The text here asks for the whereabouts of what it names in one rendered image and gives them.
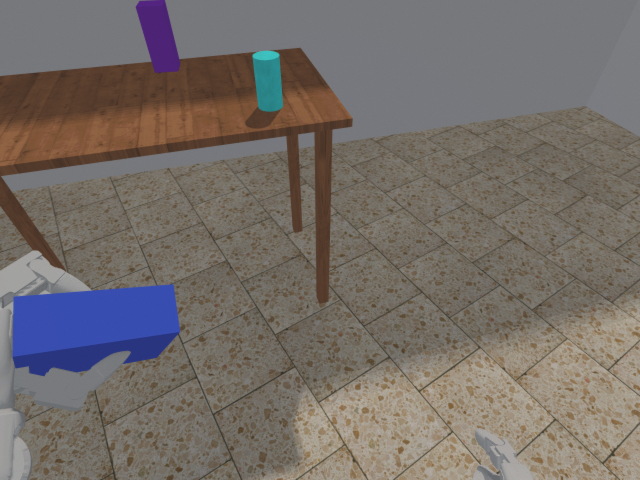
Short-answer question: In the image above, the robot left hand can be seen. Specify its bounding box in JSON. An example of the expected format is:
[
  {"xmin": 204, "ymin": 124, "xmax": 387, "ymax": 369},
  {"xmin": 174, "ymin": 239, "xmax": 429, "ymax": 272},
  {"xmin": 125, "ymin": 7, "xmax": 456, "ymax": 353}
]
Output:
[{"xmin": 0, "ymin": 250, "xmax": 131, "ymax": 412}]

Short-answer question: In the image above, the table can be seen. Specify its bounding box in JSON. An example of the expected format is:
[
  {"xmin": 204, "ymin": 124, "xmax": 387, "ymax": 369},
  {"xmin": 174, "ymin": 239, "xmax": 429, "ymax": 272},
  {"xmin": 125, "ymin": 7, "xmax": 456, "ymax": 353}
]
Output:
[{"xmin": 0, "ymin": 48, "xmax": 353, "ymax": 304}]

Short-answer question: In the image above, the left robot forearm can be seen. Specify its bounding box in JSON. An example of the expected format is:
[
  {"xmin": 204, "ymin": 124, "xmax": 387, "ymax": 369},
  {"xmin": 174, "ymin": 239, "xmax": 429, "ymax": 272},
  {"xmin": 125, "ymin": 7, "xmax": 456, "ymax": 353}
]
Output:
[{"xmin": 0, "ymin": 408, "xmax": 32, "ymax": 480}]

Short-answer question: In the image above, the sponge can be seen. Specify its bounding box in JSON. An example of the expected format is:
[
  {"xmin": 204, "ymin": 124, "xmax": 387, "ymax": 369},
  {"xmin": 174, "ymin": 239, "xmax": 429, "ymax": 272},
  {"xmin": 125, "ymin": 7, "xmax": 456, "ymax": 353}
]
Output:
[{"xmin": 12, "ymin": 284, "xmax": 180, "ymax": 376}]

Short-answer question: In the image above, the robot right hand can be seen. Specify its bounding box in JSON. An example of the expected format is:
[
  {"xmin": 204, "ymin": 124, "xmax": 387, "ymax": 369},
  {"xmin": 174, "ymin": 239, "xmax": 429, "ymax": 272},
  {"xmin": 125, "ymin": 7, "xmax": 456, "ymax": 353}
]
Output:
[{"xmin": 472, "ymin": 428, "xmax": 534, "ymax": 480}]

